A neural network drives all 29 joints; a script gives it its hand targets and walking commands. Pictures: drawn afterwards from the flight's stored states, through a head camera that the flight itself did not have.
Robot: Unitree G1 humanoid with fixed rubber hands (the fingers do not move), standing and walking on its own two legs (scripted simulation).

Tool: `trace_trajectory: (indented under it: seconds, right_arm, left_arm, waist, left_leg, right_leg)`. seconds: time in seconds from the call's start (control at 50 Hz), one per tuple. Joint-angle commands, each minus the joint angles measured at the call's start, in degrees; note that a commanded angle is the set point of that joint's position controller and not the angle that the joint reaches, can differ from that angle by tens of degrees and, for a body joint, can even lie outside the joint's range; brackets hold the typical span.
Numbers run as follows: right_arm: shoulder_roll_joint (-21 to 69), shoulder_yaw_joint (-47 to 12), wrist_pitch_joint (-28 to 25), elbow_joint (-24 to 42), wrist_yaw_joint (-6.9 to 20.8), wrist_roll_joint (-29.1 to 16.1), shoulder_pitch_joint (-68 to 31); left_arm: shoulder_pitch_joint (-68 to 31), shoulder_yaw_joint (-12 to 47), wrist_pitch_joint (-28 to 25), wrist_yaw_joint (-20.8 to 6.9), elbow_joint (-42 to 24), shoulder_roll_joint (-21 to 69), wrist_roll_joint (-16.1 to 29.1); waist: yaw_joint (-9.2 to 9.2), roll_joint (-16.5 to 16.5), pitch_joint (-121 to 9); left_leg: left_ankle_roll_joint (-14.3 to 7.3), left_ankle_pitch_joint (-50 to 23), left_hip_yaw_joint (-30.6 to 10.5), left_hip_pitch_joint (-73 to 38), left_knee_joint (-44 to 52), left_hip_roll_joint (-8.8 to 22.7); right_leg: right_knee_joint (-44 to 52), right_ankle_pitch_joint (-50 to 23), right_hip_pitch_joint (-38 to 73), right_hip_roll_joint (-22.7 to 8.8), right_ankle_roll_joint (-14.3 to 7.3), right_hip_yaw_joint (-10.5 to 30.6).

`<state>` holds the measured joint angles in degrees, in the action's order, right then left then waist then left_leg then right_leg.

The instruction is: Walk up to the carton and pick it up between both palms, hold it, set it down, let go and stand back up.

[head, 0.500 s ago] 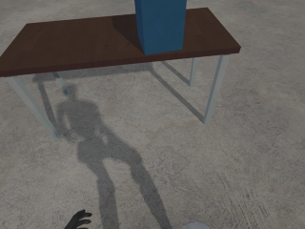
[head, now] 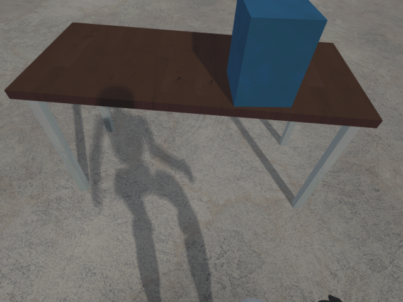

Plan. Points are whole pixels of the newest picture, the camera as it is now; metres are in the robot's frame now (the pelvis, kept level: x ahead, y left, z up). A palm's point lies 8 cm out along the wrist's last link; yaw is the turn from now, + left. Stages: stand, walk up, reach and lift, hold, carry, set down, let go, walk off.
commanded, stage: walk up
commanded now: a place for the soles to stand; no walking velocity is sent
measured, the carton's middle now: (266, 51) +0.85 -0.17 +0.08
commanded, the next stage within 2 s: none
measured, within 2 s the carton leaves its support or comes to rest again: neither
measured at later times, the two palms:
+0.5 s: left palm (117, 265) +0.22 +0.21 -0.11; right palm (343, 244) +0.28 -0.31 -0.09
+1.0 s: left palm (162, 177) +0.45 +0.14 -0.10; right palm (351, 214) +0.37 -0.37 -0.11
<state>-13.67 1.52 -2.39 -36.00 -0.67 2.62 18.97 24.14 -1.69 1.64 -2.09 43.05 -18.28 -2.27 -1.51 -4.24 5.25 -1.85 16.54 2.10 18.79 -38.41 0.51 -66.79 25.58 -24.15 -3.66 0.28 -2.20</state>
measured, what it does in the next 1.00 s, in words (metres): walks ahead: right foot, then left foot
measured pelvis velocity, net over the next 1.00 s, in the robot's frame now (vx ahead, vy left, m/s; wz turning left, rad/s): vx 0.32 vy -0.10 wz -0.02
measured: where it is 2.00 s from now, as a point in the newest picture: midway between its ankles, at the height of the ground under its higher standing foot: (232, 274)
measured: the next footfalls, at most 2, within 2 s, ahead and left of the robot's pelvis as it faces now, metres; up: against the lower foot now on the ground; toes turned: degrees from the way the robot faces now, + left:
right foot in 0.22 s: +0.23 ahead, -0.18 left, +0.00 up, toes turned -6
left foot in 0.54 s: +0.35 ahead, +0.03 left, +0.00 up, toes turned +1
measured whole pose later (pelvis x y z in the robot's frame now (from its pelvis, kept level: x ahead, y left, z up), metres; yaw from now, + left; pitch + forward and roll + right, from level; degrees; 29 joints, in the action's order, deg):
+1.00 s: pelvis +0.32 -0.10 -0.01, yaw -1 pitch -2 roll +0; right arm -17.1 0.6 2.5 -38.0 -1.8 -0.3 19.4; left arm 11.3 0.6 1.7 0.0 38.0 -14.3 -0.2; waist 0.8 1.0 5.7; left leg 1.8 33.3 -0.1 19.7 -52.2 2.3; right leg -40.9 14.9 -24.2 -1.5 -1.0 -2.7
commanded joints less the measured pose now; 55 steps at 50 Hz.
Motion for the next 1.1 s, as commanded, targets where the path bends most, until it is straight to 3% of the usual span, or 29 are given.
trace_trajectory:
  seconds: [0.0, 0.06, 0.12, 0.2, 0.22, 0.24, 0.26, 0.28, 0.34, 0.42, 0.46, 0.5, 0.52, 0.54, 0.56, 0.58, 0.66, 0.72, 0.76, 0.8, 0.84, 0.86, 0.88, 0.9, 0.92, 0.98, 1.02, 1.06, 1.08]
  right_arm:
    - [-12.3, 3.7, -1.6, 2.1, -0.7, 0.2, 5.0]
    - [-12.7, 3.6, -2.1, 0.0, -0.3, 0.0, 6.2]
    - [-13.9, 4.2, -1.7, -0.3, 0.2, -0.4, 5.0]
    - [-11.2, 2.7, -1.0, -0.1, 0.8, 0.0, 4.0]
    - [-6.5, 1.3, -0.9, 1.1, 1.2, -0.2, 6.4]
    - [-4.9, 0.9, -0.7, 4.1, 1.4, -0.9, 7.7]
    - [-8.8, 1.7, 0.3, 4.7, 1.0, -0.5, 4.6]
    - [-9.7, 2.1, 0.7, 4.9, 1.1, -0.5, 2.5]
    - [-8.4, 2.6, 0.6, 3.4, 1.6, -0.4, 6.3]
    - [-5.2, 2.1, -0.1, 3.8, 2.5, -1.1, 4.9]
    - [-4.8, 2.6, -0.5, 4.2, 2.1, -0.9, 5.3]
    - [-5.7, 3.9, -0.9, 3.7, 1.4, -0.8, 9.1]
    - [-7.1, 4.7, -1.1, 3.5, 0.9, -0.3, 12.2]
    - [-11.5, 5.7, -1.4, 3.2, 0.0, 0.6, 17.5]
    - [-17.4, 6.8, -1.1, 4.1, -0.9, 1.2, 19.9]
    - [-16.9, 6.5, -0.4, 2.6, -1.9, 0.0, 17.2]
    - [-11.3, 3.4, -1.3, 3.2, -1.8, 0.3, 5.1]
    - [-10.8, 2.2, -1.6, 2.6, -1.1, -0.6, 2.4]
    - [-11.0, 2.3, -1.0, 2.6, -0.7, -0.8, 3.4]
    - [-12.4, 2.4, 0.1, 2.8, -0.5, -1.7, 3.2]
    - [-12.0, 1.3, 1.0, 4.1, -0.1, -2.9, 1.2]
    - [-8.7, -0.1, 1.1, 5.3, 0.2, -3.3, 4.0]
    - [-6.6, -0.6, 2.1, 4.9, -0.3, -3.3, 7.4]
    - [-7.9, 0.1, 3.6, 4.2, -1.2, -3.0, 5.0]
    - [-8.0, 0.1, 4.0, 4.5, -1.5, -3.1, 3.3]
    - [-7.9, 0.6, 3.3, 2.2, -1.5, -2.8, 6.2]
    - [-9.0, 1.0, 2.2, 1.5, -1.0, -2.5, 7.4]
    - [-13.0, 1.8, 1.5, 3.7, -0.6, -1.9, 1.0]
    - [-13.9, 2.1, 1.4, 3.8, -0.1, -2.8, -1.7]
  left_arm:
    - [1.8, -1.7, -1.9, -0.7, -6.9, -3.9, 0.1]
    - [-1.0, -1.5, -2.2, -1.3, -8.0, -1.9, 0.0]
    - [-3.6, -2.0, -3.0, -1.8, -9.3, -1.9, 0.1]
    - [6.6, -4.0, -4.7, -0.5, -8.1, -4.2, -0.4]
    - [11.4, -5.0, -5.2, 0.2, -8.0, -8.4, -1.1]
    - [11.3, -5.8, -5.1, 1.0, -9.3, -14.7, -0.9]
    - [8.7, -5.6, -4.4, 1.8, -9.2, -13.9, 0.0]
    - [6.1, -4.8, -3.9, 2.2, -9.0, -11.7, 0.5]
    - [0.5, -2.8, -3.9, 2.4, -8.2, -8.1, 0.2]
    - [-0.8, -2.5, -4.3, 2.2, -6.2, -8.0, 0.2]
    - [-1.6, -2.6, -3.7, 1.5, -5.9, -8.8, 0.7]
    - [-3.9, -2.1, -2.7, 0.8, -6.0, -8.3, 1.1]
    - [-3.6, -1.2, -2.5, 0.6, -6.3, -6.3, 1.1]
    - [-3.6, 0.4, -2.4, 0.3, -7.7, -2.1, 0.9]
    - [-2.7, 0.0, -1.7, 0.3, -10.0, -2.0, 0.3]
    - [-4.8, -1.5, -0.2, 0.8, -9.8, -5.8, -0.4]
    - [0.2, -2.2, -0.1, 0.2, -6.7, -5.2, -0.3]
    - [-1.1, -1.2, -0.8, 0.3, -7.0, -1.5, 0.8]
    - [-1.8, -0.6, -1.6, 0.4, -6.6, -0.5, 0.8]
    - [-1.9, -0.7, -2.0, 0.7, -6.2, -0.5, 0.8]
    - [0.0, -1.8, -2.7, 1.1, -6.5, -3.7, 1.0]
    - [-0.1, -2.9, -3.0, 1.5, -7.1, -7.9, 0.3]
    - [-0.8, -2.8, -2.6, 1.8, -8.6, -10.5, 1.7]
    - [-3.4, -2.9, -1.9, 2.3, -8.7, -10.4, 2.7]
    - [-7.6, -2.6, -1.3, 2.8, -9.3, -10.1, 2.8]
    - [-12.3, -1.4, 0.0, 3.1, -9.5, -7.5, 1.9]
    - [-14.6, -0.6, 0.6, 2.5, -9.3, -7.5, 2.5]
    - [-13.2, -0.4, 0.3, 1.8, -9.8, -5.6, 3.6]
    - [-13.2, -0.5, 0.3, 1.7, -9.2, -5.1, 3.3]
  waist:
    - [3.16, 13.6, -0.7]
    - [3.98, 13.3, -0.3]
    - [3.59, 12.8, 0.6]
    - [-2.67, 4.8, -3.3]
    - [-5.06, -5.8, -7.4]
    - [-4.67, -14.1, -9.3]
    - [-5.24, -5.8, -5.5]
    - [-4.4, -2.7, -1.4]
    - [-0.7, -2.8, -0.1]
    - [-0.78, -5.5, -0.3]
    - [-0.3, -4.9, -1.1]
    - [2.65, -1.3, -1.1]
    - [4.49, 2.1, -2.1]
    - [8.31, 12.0, -4.2]
    - [8.59, 17.6, -3.4]
    - [7.93, 8.6, 0.3]
    - [2.58, 11.9, 1.7]
    - [2.28, 14.8, 0.5]
    - [2.94, 15.5, -3.5]
    - [2.23, 13.0, -6.9]
    - [-0.82, 6.7, -8.2]
    - [-0.94, -2.6, -10.5]
    - [-0.18, -5.4, -14.5]
    - [-1.17, -3.3, -13.2]
    - [-0.45, -4.4, -9.1]
    - [1.24, -7.2, -8.3]
    - [2.76, -5.1, -9.2]
    - [0.29, 4.0, -7.1]
    - [-0.78, 6.8, -5.9]
  left_leg:
    - [-13.3, 2.7, -19.9, -6.8, 21.7, 16.3]
    - [-12.6, -2.1, -14.9, -6.1, 21.0, 14.5]
    - [-10.7, 5.1, -12.1, 0.9, 20.2, 13.3]
    - [-6.3, 6.3, -7.2, 8.5, 2.9, 9.2]
    - [-2.7, 3.9, -1.6, 13.9, -15.2, 4.2]
    - [1.1, 18.2, 0.7, 23.2, -30.6, -3.7]
    - [0.9, 16.0, -5.1, 25.6, -37.3, 0.1]
    - [1.0, 12.3, -5.3, 27.2, -39.6, 1.9]
    - [1.7, 8.5, -4.2, 18.7, -28.5, 5.3]
    - [2.1, 5.6, 0.5, 9.0, -10.7, 3.4]
    - [1.1, 1.4, 3.2, 1.6, -3.8, 1.6]
    - [0.0, -4.5, 5.1, -11.0, 2.4, -1.5]
    - [-1.2, -2.2, 2.0, -18.4, 3.5, -0.9]
    - [-4.5, 10.9, -14.6, -22.6, 10.2, 10.5]
    - [-11.0, 27.1, -43.3, -19.0, 25.2, 26.5]
    - [-14.6, 30.4, -44.6, -11.8, 27.4, 28.6]
    - [-11.3, 6.0, -19.7, -7.4, 23.1, 19.3]
    - [-10.8, -27.9, -5.9, -4.1, 17.4, 15.1]
    - [-8.6, -39.3, -1.8, -6.5, 11.1, 12.0]
    - [-7.2, -37.7, -1.6, -5.7, 5.9, 11.6]
    - [-3.0, -22.6, -1.3, 2.3, 0.3, 9.9]
    - [0.4, -8.5, 0.4, 7.5, -7.3, 6.7]
    - [3.3, 16.5, 1.3, 4.5, -16.0, 1.3]
    - [3.5, 23.5, -2.8, 3.3, -20.0, 1.5]
    - [3.5, 22.1, -4.0, 4.8, -21.0, 1.9]
    - [3.9, 15.2, -2.1, 1.9, -9.6, 2.0]
    - [3.0, 2.5, -1.2, -5.2, 4.8, 1.4]
    - [-0.6, -0.6, -12.1, -1.4, 11.1, 7.3]
    - [-1.9, 0.0, -13.0, 5.3, 12.6, 8.7]
  right_leg:
    - [6.9, -1.7, -11.0, -3.6, 1.5, 3.0]
    - [16.8, -6.8, -8.3, -3.2, 1.3, 0.5]
    - [23.5, -12.0, 0.3, -1.5, -0.1, -1.9]
    - [32.7, -11.1, 21.3, 2.5, -2.8, -4.0]
    - [37.5, -0.6, 28.7, -5.8, -6.3, 9.2]
    - [50.3, 12.9, 28.9, -20.4, -14.0, 36.8]
    - [53.9, 18.2, 24.8, -22.7, -17.8, 39.9]
    - [52.1, 13.5, 21.3, -21.1, -18.0, 34.2]
    - [50.7, 2.3, 11.9, -15.5, -14.9, 19.3]
    - [48.1, -13.4, 8.8, -11.9, -14.4, 9.4]
    - [45.9, -8.7, 4.9, -10.9, -13.5, 7.7]
    - [39.4, 2.7, -5.0, -7.6, -10.3, 4.0]
    - [34.7, 8.4, -10.9, -5.9, -7.9, 3.2]
    - [17.2, 7.1, -16.1, -1.4, -4.2, -2.3]
    - [1.8, 12.2, -21.0, 4.2, -1.1, -1.3]
    - [-5.7, 7.4, -20.4, 0.0, -0.9, 5.8]
    - [-1.7, -2.8, -14.7, -2.2, 1.4, 6.4]
    - [12.0, -4.2, -5.2, -1.8, 2.3, 2.9]
    - [20.8, -8.7, 0.6, 1.1, 1.5, -1.3]
    - [27.8, -15.2, 7.4, 3.5, 0.1, -3.7]
    - [36.5, -29.9, 18.1, 2.4, -2.4, -1.3]
    - [38.1, -38.2, 22.9, -7.3, -6.7, 10.4]
    - [41.4, -39.4, 19.4, -17.7, -14.4, 22.7]
    - [42.9, -32.7, 14.0, -18.5, -18.0, 24.3]
    - [42.7, -31.6, 10.3, -16.9, -18.2, 22.0]
    - [39.6, -33.4, 9.0, -11.2, -13.4, 13.2]
    - [37.3, -27.6, 6.5, -9.1, -9.8, 11.5]
    - [34.5, -17.9, 4.7, -4.0, -4.5, 6.9]
    - [32.8, -14.5, 10.6, -1.4, -3.3, 4.6]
